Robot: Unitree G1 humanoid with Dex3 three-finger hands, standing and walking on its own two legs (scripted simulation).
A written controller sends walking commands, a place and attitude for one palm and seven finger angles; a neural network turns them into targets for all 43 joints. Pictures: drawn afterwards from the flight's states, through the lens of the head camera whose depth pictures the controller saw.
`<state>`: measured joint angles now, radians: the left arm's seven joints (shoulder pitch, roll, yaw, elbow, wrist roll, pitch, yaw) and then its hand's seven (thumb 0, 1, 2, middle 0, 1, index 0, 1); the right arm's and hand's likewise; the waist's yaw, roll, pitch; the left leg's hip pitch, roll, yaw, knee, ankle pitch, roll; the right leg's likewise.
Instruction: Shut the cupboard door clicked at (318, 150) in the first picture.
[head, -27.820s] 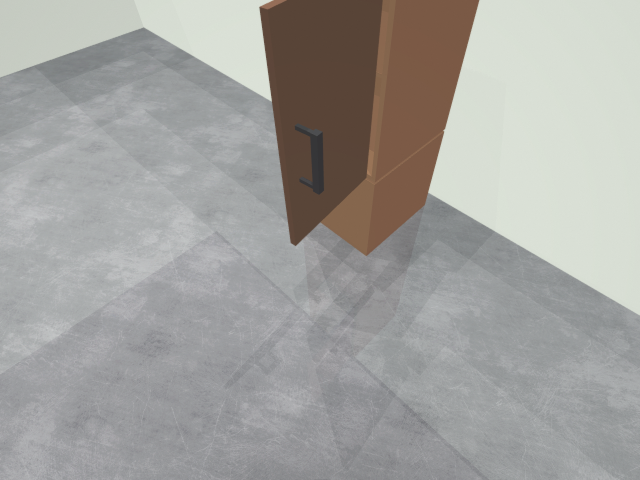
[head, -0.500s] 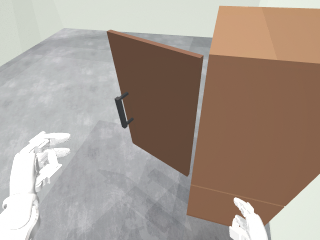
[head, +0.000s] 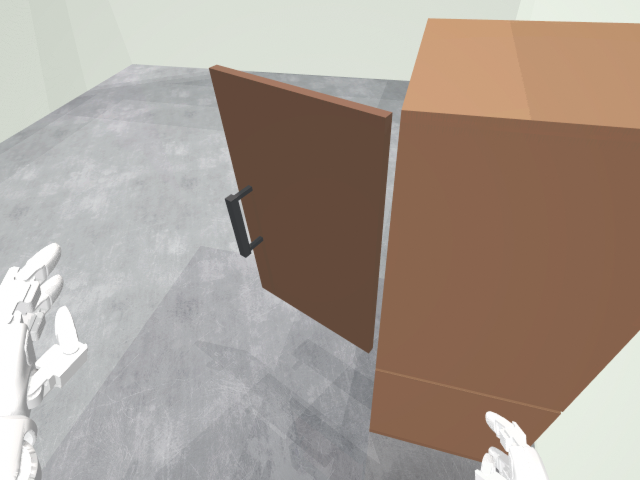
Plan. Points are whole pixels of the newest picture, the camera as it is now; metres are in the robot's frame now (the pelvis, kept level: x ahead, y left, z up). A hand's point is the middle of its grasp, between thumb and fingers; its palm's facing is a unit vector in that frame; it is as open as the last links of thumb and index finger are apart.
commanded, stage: draw the hand back to the body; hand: left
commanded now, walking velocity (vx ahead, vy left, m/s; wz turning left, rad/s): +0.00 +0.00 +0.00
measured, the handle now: (245, 222) +0.62 +0.25 -0.07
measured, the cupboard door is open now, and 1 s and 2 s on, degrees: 69 69 69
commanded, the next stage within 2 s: step back with the hand held close in 0.04 s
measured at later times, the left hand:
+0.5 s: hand (58, 341) +0.19 +0.28 +0.15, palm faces +0.36 -0.79 -0.50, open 7.4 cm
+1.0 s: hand out of the picture +0.11 +0.30 +0.16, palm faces +0.49 -0.75 -0.44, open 7.4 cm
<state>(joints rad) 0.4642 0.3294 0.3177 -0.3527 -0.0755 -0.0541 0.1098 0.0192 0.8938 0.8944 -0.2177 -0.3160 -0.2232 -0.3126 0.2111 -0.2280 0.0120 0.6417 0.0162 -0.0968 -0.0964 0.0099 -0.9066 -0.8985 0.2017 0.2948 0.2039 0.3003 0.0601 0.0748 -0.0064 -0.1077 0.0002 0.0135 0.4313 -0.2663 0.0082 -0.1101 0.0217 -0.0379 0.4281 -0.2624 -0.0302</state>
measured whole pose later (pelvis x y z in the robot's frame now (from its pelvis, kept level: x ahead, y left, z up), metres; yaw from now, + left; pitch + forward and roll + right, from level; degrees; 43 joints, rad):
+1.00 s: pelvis -0.09 +0.03 -0.02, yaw +1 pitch -1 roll -2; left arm 0.49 0.38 0.45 -0.48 -0.01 -0.23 0.14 0.02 0.89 0.89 -0.21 -0.31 -0.22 -0.30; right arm 0.24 -0.22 0.00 0.56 0.01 -0.03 -0.09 0.01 -0.90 -0.90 0.20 0.30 0.21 0.30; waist 0.01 0.01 0.02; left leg -0.41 -0.02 0.03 0.68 -0.27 0.07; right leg -0.37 0.02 0.02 0.61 -0.22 0.02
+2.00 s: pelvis -0.23 +0.06 -0.02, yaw -4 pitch -2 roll -2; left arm 0.33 0.34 0.43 -0.28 -0.07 -0.16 0.18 0.01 0.90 0.90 -0.20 -0.30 -0.21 -0.30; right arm 0.27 -0.23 -0.02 0.69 0.01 -0.09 -0.11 0.01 -0.91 -0.90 0.20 0.29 0.20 0.30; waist -0.04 -0.03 -0.01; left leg -0.39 -0.01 0.01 0.63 -0.20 0.05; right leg -0.14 -0.01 0.05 0.65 -0.46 0.02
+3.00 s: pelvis -0.25 +0.11 -0.01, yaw -4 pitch -2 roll -2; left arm 0.35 0.22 0.02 1.02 0.01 0.04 0.02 -0.01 0.94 0.89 -0.20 -0.30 -0.20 -0.30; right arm 0.26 -0.18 0.00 1.01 -0.02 0.03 -0.03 0.00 -0.92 -0.90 0.20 0.29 0.21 0.30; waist -0.01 0.02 0.05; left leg -0.32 0.02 0.03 0.51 -0.16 0.02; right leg -0.07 -0.02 -0.11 0.44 -0.34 0.01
